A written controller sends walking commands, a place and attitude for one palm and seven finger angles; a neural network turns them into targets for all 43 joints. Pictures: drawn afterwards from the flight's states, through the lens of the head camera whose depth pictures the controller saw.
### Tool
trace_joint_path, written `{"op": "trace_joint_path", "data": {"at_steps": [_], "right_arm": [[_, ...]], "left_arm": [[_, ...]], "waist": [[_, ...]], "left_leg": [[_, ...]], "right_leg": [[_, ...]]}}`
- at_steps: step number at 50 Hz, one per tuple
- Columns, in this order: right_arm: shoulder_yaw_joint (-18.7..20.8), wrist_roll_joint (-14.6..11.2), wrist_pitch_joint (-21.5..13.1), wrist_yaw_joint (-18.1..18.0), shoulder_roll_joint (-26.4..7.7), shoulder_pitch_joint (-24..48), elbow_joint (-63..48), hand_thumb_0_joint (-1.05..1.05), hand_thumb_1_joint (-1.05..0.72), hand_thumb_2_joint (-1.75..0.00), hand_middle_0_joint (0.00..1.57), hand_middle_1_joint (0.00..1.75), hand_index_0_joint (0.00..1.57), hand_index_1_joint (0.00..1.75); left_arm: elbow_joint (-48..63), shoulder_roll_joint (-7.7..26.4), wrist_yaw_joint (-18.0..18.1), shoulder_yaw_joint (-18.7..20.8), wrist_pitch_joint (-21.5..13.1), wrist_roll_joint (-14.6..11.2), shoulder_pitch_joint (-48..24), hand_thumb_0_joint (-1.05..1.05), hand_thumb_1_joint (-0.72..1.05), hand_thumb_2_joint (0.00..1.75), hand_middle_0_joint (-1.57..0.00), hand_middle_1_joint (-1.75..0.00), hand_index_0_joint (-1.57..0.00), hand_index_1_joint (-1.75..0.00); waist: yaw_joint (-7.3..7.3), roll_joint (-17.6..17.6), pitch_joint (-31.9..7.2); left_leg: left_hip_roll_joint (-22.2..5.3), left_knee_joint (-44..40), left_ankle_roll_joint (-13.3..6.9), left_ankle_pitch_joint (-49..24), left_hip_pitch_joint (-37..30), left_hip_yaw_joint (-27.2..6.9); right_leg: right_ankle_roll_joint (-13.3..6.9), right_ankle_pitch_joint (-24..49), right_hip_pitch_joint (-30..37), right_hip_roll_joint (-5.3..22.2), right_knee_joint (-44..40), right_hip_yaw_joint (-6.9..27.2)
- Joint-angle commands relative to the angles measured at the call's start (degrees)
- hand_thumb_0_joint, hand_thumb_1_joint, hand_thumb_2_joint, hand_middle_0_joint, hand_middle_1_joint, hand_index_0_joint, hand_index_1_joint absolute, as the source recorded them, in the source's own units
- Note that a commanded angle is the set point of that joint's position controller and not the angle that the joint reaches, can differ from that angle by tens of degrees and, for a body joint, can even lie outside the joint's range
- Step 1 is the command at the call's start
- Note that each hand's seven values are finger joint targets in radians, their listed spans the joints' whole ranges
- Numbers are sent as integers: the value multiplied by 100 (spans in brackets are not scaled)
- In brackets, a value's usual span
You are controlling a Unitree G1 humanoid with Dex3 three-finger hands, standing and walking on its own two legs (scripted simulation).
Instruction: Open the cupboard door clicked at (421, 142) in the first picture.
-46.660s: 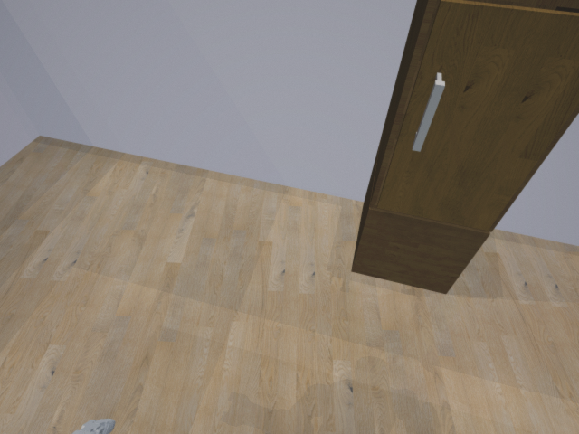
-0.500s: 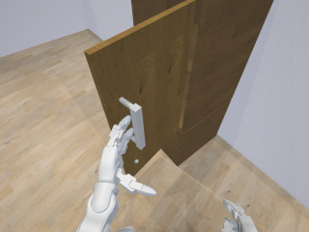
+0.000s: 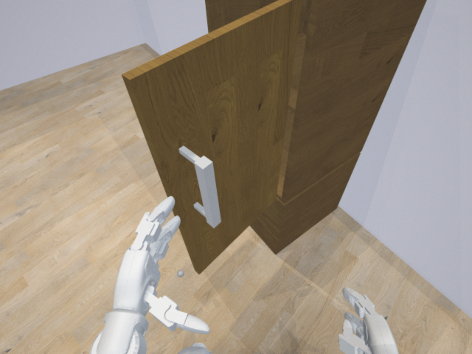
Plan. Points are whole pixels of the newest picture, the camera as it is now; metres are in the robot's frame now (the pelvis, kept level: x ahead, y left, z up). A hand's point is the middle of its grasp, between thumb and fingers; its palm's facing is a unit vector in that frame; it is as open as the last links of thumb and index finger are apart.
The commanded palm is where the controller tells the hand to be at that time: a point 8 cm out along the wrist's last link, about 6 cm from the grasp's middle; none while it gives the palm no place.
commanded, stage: slide the hand sideways off the handle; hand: left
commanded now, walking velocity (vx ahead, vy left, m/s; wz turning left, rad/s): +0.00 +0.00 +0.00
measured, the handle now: (201, 189) +0.38 +0.08 +0.08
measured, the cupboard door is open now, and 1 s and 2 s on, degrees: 100 100 100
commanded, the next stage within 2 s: draw the hand back to the body in 0.10 s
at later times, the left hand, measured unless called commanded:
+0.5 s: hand (137, 273) +0.22 +0.15 +0.10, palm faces -0.02 -1.00 -0.05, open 16.3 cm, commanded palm +0.19 +0.21 +0.11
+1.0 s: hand (61, 262) +0.21 +0.23 +0.14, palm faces +0.24 -0.91 -0.33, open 13.9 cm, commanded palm +0.17 +0.27 +0.18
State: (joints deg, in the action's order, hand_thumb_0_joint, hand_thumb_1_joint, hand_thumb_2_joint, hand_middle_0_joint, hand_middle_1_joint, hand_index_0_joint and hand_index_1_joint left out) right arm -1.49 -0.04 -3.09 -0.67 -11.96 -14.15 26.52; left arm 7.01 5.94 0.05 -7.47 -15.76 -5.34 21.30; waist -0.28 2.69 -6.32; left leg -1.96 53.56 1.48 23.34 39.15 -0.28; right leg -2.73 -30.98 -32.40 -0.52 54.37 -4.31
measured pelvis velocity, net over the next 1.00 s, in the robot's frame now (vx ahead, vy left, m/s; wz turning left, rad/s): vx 0.02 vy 0.02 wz -0.01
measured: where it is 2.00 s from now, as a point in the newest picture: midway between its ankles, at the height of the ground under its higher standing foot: outside the picture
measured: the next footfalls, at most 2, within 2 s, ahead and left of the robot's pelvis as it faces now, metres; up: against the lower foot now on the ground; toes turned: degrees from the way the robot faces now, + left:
none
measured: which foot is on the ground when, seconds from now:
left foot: down 0.00-1.00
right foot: down 0.00-1.00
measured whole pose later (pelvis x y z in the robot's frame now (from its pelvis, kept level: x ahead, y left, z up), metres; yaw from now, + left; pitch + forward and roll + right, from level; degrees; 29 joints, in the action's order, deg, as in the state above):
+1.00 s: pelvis +0.02 +0.02 +0.04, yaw -1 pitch +0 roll -1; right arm -3.7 -0.3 -5.6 -6.4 -12.3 -12.6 31.9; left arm 21.6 16.6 6.1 6.3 -3.1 -2.6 30.3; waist 2.5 3.1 -2.0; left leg -1.1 35.1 -0.4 17.0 18.5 1.1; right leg -0.6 -21.7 -10.7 -0.2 32.2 -3.0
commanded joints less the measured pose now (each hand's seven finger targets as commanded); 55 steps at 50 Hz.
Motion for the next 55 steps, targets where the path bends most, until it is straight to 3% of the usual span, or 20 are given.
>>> {"op": "trace_joint_path", "data": {"at_steps": [1,8,11,12,17,23,25,27,30,35,36,38,39,42,48,54,55], "right_arm": [[279,-30,-372,-73,-589,365,-920,0,-90,-90,20,30,20,30],[301,-39,-546,-145,-625,366,-828,0,-90,-90,20,30,20,30],[314,-67,-571,-183,-657,322,-800,0,-90,-90,20,30,20,30],[320,-72,-576,-195,-669,329,-810,0,-90,-90,20,30,20,30],[265,-159,-569,-262,-630,416,-817,0,-90,-90,20,30,20,30],[222,-207,-675,-304,-692,448,-861,0,-90,-90,20,30,20,30],[219,-206,-714,-314,-703,435,-871,0,-90,-90,20,30,20,30],[219,-209,-735,-335,-717,428,-846,0,-90,-90,20,30,20,30],[190,-227,-793,-332,-689,448,-862,0,-90,-90,20,30,20,30],[159,-251,-864,-353,-702,479,-829,0,-90,-90,20,30,20,30],[174,-149,-760,-509,-704,573,-832,0,-90,-90,20,30,20,30],[80,-93,-676,-557,-578,561,-703,0,-90,-90,20,30,20,30],[79,-92,-617,-572,-587,587,-659,0,-90,-90,20,30,20,30],[61,-57,-529,-615,-622,745,-556,0,-90,-90,20,30,20,30],[30,-6,-592,-629,-613,893,-359,0,-90,-90,20,30,20,30],[72,17,-604,-555,-646,956,-209,0,-90,-90,20,30,20,30],[87,18,-593,-543,-651,959,-188,0,-90,-90,20,30,20,30]], "left_arm": [[1427,386,-229,458,-507,-205,-33,0,-50,30,-15,-30,-15,-30],[1546,432,-452,489,-687,-349,-335,0,-50,30,-15,-30,-15,-30],[1582,726,-524,803,-655,-436,-315,0,-50,30,-15,-30,-15,-30],[1717,878,-534,959,-643,-462,-233,0,-50,30,-15,-30,-15,-30],[1799,1024,-647,1304,-349,-682,124,0,-50,30,-15,-30,-15,-30],[1923,942,-885,1229,-36,-874,194,0,-50,30,-15,-30,-15,-30],[2115,1022,-940,1298,9,-890,270,0,-50,30,-15,-30,-15,-30],[2205,1213,-947,1523,57,-928,281,0,-50,30,-15,-30,-15,-30],[2407,1175,-999,1554,114,-996,274,0,-50,30,-15,-30,-15,-30],[2559,1319,-1110,1767,326,-1074,371,0,-32,37,-16,-30,-16,-30],[3101,2098,-424,1854,425,-273,246,0,-29,39,-16,-30,-16,-30],[2829,1560,109,1610,678,-55,612,0,-22,42,-16,-30,-16,-30],[2722,1514,239,1583,767,25,682,0,-18,43,-16,-30,-16,-30],[2641,1709,503,1772,846,162,512,0,-8,48,-16,-30,-16,-30],[2867,1831,738,1958,816,302,363,0,13,57,-17,-30,-17,-30],[2801,1991,778,2343,805,278,447,0,34,66,-18,-30,-18,-30],[2812,1999,776,2411,803,280,500,0,37,68,-18,-30,-18,-30]], "waist": [[-20,-537,-928],[-158,-525,-802],[-105,-516,-950],[-16,-443,-1096],[53,-387,-935],[0,-400,-560],[47,-254,-686],[80,-330,-740],[93,-194,-639],[155,-71,-580],[348,-124,-478],[220,-121,-98],[207,-118,19],[206,-299,92],[251,229,24],[320,-43,139],[336,51,110]], "left_leg": [[267,-425,-263,-1138,-952,-17],[278,-208,-262,-889,-694,-71],[271,-198,-262,-900,-691,-60],[272,-233,-261,-992,-737,-49],[273,-457,-269,-1079,-926,-24],[261,-736,-289,-1092,-1214,-95],[259,-823,-298,-1196,-1411,-90],[259,-863,-300,-1309,-1481,-96],[255,-978,-297,-1340,-1637,-102],[230,-1151,-285,-1438,-1838,-154],[171,-1358,-311,-1441,-1990,-10],[170,-1521,-319,-1330,-2196,12],[152,-1601,-320,-1327,-2266,25],[132,-1898,-331,-1296,-2539,22],[100,-2478,-301,-1743,-3165,28],[51,-2888,-264,-2117,-3402,29],[48,-2913,-263,-2275,-3470,54]], "right_leg": [[311,2631,147,34,-982,396],[368,2281,-88,108,-1021,589],[387,2306,22,128,-1077,667],[379,2370,211,135,-1087,706],[408,2554,462,112,-1283,635],[393,2478,372,22,-1429,403],[350,2500,424,-16,-1417,316],[340,2585,554,-33,-1432,278],[313,2531,511,-72,-1467,175],[264,2466,611,-110,-1540,70],[228,2433,655,54,-2032,424],[237,2143,741,92,-2290,335],[243,2089,776,82,-2362,290],[249,1956,1046,69,-2694,283],[205,2306,1669,61,-2958,189],[211,2593,2127,23,-3207,152],[207,2717,2201,20,-3224,161]]}}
